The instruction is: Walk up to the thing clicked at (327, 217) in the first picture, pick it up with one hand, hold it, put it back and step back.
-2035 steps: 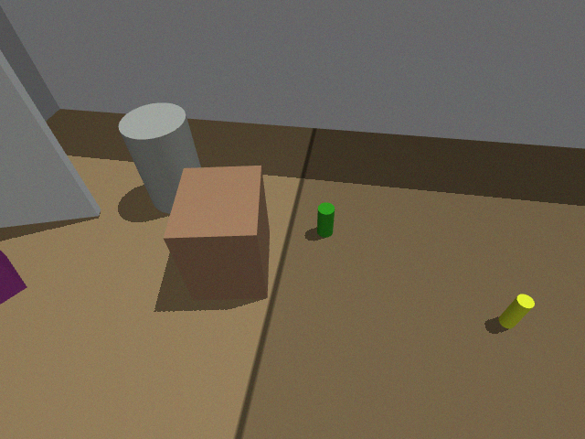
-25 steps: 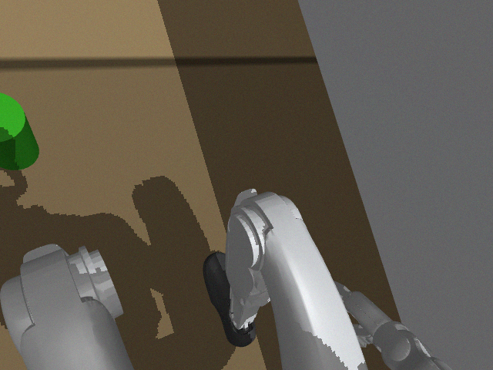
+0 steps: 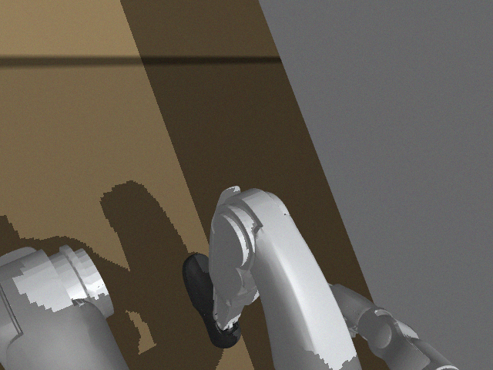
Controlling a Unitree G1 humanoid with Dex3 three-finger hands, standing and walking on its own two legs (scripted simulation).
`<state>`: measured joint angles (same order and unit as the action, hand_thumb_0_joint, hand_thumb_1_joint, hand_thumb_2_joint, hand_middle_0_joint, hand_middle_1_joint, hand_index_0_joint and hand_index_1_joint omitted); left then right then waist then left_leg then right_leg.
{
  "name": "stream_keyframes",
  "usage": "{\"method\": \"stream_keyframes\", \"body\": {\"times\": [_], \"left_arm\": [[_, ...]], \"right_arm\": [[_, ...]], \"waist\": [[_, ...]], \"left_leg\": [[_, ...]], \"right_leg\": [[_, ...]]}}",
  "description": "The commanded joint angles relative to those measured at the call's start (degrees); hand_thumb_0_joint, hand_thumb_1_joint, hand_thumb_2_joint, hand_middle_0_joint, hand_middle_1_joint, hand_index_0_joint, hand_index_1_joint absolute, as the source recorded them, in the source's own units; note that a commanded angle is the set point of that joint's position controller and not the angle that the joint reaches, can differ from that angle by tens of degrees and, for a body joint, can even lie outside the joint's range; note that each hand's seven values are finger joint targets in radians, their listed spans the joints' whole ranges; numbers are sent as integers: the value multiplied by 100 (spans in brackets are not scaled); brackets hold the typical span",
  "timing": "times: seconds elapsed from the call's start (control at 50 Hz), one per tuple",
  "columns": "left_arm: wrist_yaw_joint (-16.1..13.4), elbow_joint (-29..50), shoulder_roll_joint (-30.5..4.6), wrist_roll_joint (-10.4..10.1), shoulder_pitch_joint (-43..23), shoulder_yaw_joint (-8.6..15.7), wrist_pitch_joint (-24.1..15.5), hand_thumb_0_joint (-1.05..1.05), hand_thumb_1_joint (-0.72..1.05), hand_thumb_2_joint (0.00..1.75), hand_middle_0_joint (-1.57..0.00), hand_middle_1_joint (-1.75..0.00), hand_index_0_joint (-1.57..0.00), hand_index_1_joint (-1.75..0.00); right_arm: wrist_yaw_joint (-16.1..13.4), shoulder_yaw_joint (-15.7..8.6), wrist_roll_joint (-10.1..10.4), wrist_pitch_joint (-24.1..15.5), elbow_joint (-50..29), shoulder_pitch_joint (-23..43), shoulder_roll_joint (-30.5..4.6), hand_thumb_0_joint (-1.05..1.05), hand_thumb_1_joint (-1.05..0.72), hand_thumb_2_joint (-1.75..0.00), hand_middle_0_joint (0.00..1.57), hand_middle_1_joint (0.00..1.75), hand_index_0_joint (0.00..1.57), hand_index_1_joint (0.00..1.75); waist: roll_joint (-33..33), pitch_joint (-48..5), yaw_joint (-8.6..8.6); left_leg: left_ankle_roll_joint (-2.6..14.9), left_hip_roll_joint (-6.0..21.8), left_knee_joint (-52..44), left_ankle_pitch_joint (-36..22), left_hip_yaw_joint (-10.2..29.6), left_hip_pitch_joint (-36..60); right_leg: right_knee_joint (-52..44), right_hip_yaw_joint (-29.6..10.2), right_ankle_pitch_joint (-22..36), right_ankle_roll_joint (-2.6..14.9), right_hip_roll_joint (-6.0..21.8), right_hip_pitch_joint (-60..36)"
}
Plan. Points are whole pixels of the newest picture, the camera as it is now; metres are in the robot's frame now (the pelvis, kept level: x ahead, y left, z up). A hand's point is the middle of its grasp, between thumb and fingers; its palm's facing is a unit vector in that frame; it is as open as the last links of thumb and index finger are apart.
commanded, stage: close in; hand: left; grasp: from the side
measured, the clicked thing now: out of the picture +0.50 +0.26 -0.22
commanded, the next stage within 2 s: rest palm in 0.30 s
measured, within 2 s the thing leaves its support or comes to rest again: leaves its support in 1.76 s
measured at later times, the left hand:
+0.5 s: hand out of the picture +0.48 +0.28 -0.15, palm faces +0.24 -0.97 -0.04, open 16.9 cm
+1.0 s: hand out of the picture +0.48 +0.27 -0.15, palm faces +0.22 -0.97 -0.07, open 10.7 cm
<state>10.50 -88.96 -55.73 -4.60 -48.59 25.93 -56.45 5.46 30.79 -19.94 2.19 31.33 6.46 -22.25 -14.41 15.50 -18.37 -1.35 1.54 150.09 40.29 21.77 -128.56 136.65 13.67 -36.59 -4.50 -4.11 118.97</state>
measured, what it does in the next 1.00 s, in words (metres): stands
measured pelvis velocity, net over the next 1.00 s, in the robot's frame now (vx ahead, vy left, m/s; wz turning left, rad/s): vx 0.00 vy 0.00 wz -0.02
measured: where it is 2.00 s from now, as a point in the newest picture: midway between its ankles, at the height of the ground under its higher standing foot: (160, 353)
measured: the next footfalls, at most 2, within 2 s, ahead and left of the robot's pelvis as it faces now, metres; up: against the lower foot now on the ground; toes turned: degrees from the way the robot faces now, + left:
none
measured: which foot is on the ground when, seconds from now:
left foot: down 0.00-1.00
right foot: down 0.00-1.00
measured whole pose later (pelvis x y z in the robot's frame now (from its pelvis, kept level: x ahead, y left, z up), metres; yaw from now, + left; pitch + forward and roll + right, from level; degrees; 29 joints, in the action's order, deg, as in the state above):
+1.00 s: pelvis +0.00 +0.00 +0.02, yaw -1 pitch +18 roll -20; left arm 1.0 -93.1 -56.2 1.8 -52.4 18.6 -61.0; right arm 6.6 32.0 -22.1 3.9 33.5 9.9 -19.9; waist -14.6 14.8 -19.8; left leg -1.7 0.8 147.1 40.1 23.8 -127.6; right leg 132.2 15.8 -36.5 -4.2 -3.9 116.6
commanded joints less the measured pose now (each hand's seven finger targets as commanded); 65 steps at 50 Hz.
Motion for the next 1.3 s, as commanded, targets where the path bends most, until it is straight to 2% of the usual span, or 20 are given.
{"method": "stream_keyframes", "body": {"times": [0.0, 0.06, 0.14, 0.18, 0.32, 0.34, 0.36, 0.38, 0.44, 0.48, 0.54, 0.6, 0.7, 0.76, 0.86, 0.92, 0.96, 0.98, 1.22, 1.28], "left_arm": [[-139, 803, -498, -27, -1566, -145, -545, 0, -48, 10, -4, -10, -5, -9], [-208, 784, -608, 175, -1550, -310, -623, 0, -45, 12, -4, -11, -5, -9], [-391, 756, -662, 109, -1543, -120, -677, 0, -46, 10, -3, -8, -4, -7], [-465, 722, -569, 88, -1612, -138, -687, 0, -46, 10, -3, -8, -3, -7], [-502, 690, -353, 306, -1639, -569, -739, 0, -45, 11, -4, -10, -5, -8], [-511, 689, -337, 259, -1590, -528, -732, 0, -47, 12, -4, -10, -5, -9], [-531, 681, -319, 256, -1638, -573, -727, 0, -47, 12, -3, -9, -4, -8], [-579, 654, -319, 226, -1676, -491, -723, 0, -40, 13, -5, -8, -5, -7], [-715, 564, -333, 161, -1717, -427, -740, 0, -40, 16, -6, -10, -6, -10], [-746, 576, -289, 173, -1717, -450, -748, 0, -29, 26, -21, -23, -21, -23], [-761, 507, -359, 290, -1748, -544, -765, 0, -19, 34, -32, -34, -32, -33], [-818, 499, -346, 418, -1794, -643, -771, 0, -9, 38, -34, -36, -34, -35], [-948, 467, -368, 396, -1861, -541, -787, 0, -2, 42, -41, -42, -42, -41], [-986, 479, -344, 384, -1892, -569, -814, 0, 7, 52, -50, -51, -50, -50], [-996, 419, -362, 503, -1910, -648, -796, 0, 18, 62, -61, -63, -61, -62], [-1055, 378, -398, 496, -2033, -608, -776, 0, 20, 68, -67, -69, -67, -68], [-1106, 380, -469, 456, -2004, -540, -778, 0, 22, 71, -71, -73, -72, -72], [-1115, 405, -486, 424, -1994, -478, -798, 0, 25, 74, -73, -75, -74, -75], [-1160, 395, -372, 557, -1976, -592, -820, 0, 33, 99, -99, -106, -100, -105], [-1158, 443, -357, 547, -2012, -589, -813, 0, 41, 115, -111, -121, -111, -122]], "right_arm": [[-119, -664, -58, 67, 49, -200, -2009, 0, -90, -90, 20, 30, 20, 30], [-112, -601, -97, 103, 84, -96, -1929, 0, -90, -90, 20, 30, 20, 30], [-86, -594, -146, 150, 77, -105, -1986, 0, -90, -90, 20, 30, 20, 30], [-77, -593, -158, 163, 90, -89, -1995, 0, -90, -90, 20, 30, 20, 30], [-46, -586, -183, 176, 155, 37, -1929, 0, -90, -90, 20, 30, 20, 30], [-38, -588, -192, 182, 150, -11, -1927, 0, -90, -90, 20, 30, 20, 30], [-37, -588, -184, 184, 166, 0, -1933, 0, -90, -90, 20, 30, 20, 30], [-31, -596, -175, 178, 155, 17, -1945, 0, -88, -90, 20, 30, 20, 30], [-1, -560, -180, 179, 118, 23, -1900, 0, -88, -90, 20, 30, 20, 30], [-3, -550, -203, 184, 141, -13, -1897, 0, -88, -90, 20, 30, 20, 30], [-5, -546, -205, 191, 167, 38, -1848, 0, -88, -90, 20, 30, 20, 30], [-3, -548, -219, 211, 188, 57, -1844, 0, -88, -89, 20, 30, 20, 30], [8, -566, -223, 234, 212, 39, -1918, 0, -87, -89, 20, 30, 20, 30], [19, -541, -239, 233, 222, 11, -1887, 0, -87, -89, 20, 30, 20, 30], [2, -551, -237, 266, 281, 34, -1866, 0, -87, -89, 20, 30, 20, 30], [-1, -533, -228, 283, 252, 48, -1860, 0, -87, -89, 20, 30, 20, 30], [8, -539, -225, 280, 233, 52, -1860, 0, -87, -89, 20, 30, 20, 30], [6, -534, -222, 283, 234, 28, -1885, 0, -87, -89, 20, 30, 20, 30], [22, -573, -243, 275, 252, 74, -1811, 0, -87, -89, 20, 30, 20, 30], [20, -573, -243, 267, 265, 65, -1848, 0, -90, -90, 20, 30, 20, 30]], "waist": [[3338, -3025, -864], [3490, -2886, -811], [3531, -3088, -834], [3470, -3077, -905], [3478, -2925, -1022], [3359, -3080, -999], [3366, -3036, -1016], [3301, -3006, -1006], [3179, -3029, -962], [3214, -3092, -1005], [3347, -2963, -963], [3450, -2836, -1021], [3524, -2946, -1070], [3535, -3087, -1092], [3530, -2956, -1123], [3466, -2902, -1145], [3438, -2966, -1080], [3401, -3057, -1132], [3542, -2985, -1097], [3592, -3039, -1126]], "left_leg": [[9, 280, -1781, -716, -520, 2571], [-16, 289, -1792, -760, -546, 2568], [-21, 306, -1769, -1005, -513, 2800], [-2, 295, -1765, -993, -477, 2785], [-18, 275, -1866, -770, -437, 2722], [8, 264, -1785, -832, -471, 2754], [15, 255, -1790, -809, -459, 2715], [15, 259, -1818, -777, -440, 2697], [47, 226, -1808, -661, -471, 2543], [38, 235, -1801, -792, -470, 2646], [31, 233, -1835, -687, -503, 2567], [7, 254, -1941, -664, -476, 2633], [-33, 293, -2038, -782, -322, 2930], [-8, 268, -1976, -920, -374, 2944], [1, 283, -2012, -877, -400, 2897], [20, 268, -2057, -742, -381, 2775], [46, 256, -2027, -624, -430, 2716], [43, 270, -2015, -706, -388, 2794], [25, 261, -2107, -614, -435, 2819], [3, 275, -2112, -788, -398, 2961]], "right_leg": [[-1083, 602, 1142, 418, -194, -1447], [-1081, 594, 1159, 433, -207, -1438], [-1115, 598, 1356, 427, -215, -1580], [-1152, 624, 1353, 417, -216, -1560], [-1170, 667, 1215, 430, -209, -1443], [-1225, 635, 1305, 410, -222, -1574], [-1221, 637, 1283, 413, -222, -1534], [-1236, 646, 1259, 416, -215, -1483], [-1329, 633, 1177, 418, -250, -1620], [-1346, 625, 1287, 410, -257, -1665], [-1367, 603, 1192, 434, -261, -1592], [-1354, 645, 1142, 451, -243, -1475], [-1315, 697, 1220, 450, -235, -1387], [-1381, 667, 1355, 439, -247, -1599], [-1423, 647, 1315, 444, -235, -1518], [-1474, 674, 1208, 454, -246, -1489], [-1531, 634, 1143, 449, -256, -1574], [-1522, 658, 1204, 437, -249, -1590], [-1551, 640, 1125, 465, -247, -1532], [-1514, 660, 1240, 457, -223, -1504]]}}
